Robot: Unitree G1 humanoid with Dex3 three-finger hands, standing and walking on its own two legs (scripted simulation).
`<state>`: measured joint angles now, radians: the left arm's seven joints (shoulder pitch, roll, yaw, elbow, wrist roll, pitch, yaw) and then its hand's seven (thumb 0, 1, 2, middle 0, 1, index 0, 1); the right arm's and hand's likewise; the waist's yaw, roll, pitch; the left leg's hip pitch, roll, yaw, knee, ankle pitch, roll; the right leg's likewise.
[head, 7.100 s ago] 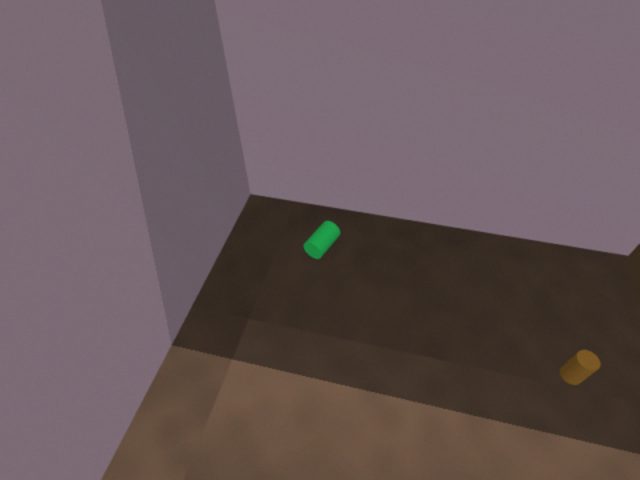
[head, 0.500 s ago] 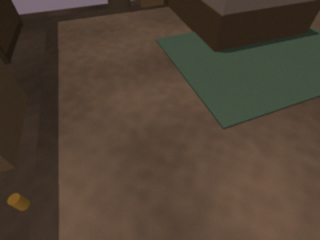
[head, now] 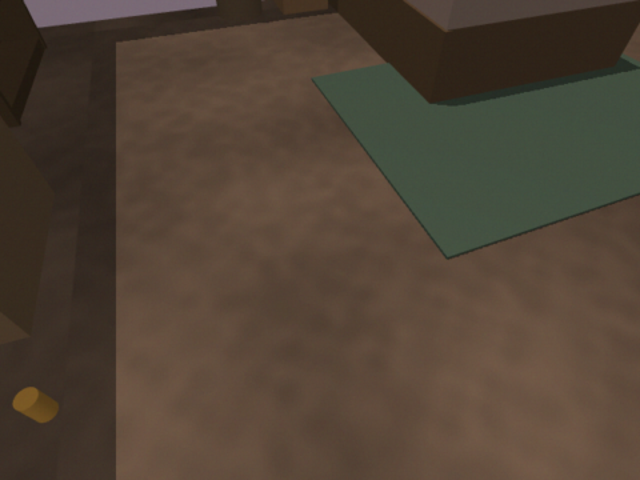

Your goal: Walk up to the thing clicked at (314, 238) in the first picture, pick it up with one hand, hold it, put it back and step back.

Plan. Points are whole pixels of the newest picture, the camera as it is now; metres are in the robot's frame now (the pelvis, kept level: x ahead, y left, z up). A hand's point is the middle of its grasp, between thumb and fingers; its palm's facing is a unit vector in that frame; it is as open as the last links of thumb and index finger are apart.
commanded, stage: stand
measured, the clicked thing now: out of the picture -0.52 +0.89 -0.74
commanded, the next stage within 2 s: walk up in 0.34 s
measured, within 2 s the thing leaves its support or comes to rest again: neither
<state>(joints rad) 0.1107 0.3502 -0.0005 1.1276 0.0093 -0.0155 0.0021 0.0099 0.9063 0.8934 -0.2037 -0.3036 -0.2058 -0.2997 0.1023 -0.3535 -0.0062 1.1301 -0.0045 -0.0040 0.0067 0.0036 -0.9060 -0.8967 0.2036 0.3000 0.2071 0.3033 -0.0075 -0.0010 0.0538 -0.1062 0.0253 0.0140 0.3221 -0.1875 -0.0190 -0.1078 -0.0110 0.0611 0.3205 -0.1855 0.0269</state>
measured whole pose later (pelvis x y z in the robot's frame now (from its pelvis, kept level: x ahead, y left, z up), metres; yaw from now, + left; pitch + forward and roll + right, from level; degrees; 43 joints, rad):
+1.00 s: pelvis +0.20 -0.04 -0.02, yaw +1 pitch -3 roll -3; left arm 0.33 0.39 0.07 0.92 0.02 -0.08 -0.03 0.01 0.90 0.89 -0.21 -0.30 -0.21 -0.30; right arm 0.24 -0.40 -0.07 0.92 -0.03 0.00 0.09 0.01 -0.91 -0.90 0.20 0.30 0.21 0.30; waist 0.02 0.04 0.11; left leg -0.45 0.08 -0.02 0.62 -0.16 0.02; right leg 0.06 0.03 -0.10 0.39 -0.40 -0.01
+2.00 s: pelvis +0.61 -0.05 -0.04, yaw +30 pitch -3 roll +0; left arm 0.24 0.42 0.07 0.81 0.01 0.03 -0.03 0.01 0.91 0.89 -0.20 -0.30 -0.20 -0.30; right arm 0.21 -0.40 -0.05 0.78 -0.01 0.03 0.05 0.00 -0.91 -0.90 0.20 0.30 0.20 0.30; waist 0.04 -0.08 0.16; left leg -0.41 -0.01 0.11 0.63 -0.18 0.07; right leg -0.10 -0.07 -0.26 0.77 -0.51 -0.02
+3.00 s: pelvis +0.60 -0.11 -0.01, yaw +86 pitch -2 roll -2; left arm 0.26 0.46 0.08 0.80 0.03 0.01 -0.05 0.02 0.91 0.89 -0.20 -0.30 -0.20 -0.30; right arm 0.37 -0.40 -0.05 0.77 -0.02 0.04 0.04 0.00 -0.90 -0.90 0.21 0.30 0.21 0.30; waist 0.00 -0.10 0.06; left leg -0.21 -0.07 -0.09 0.54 -0.30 0.06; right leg -0.51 -0.10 -0.03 1.03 -0.38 0.01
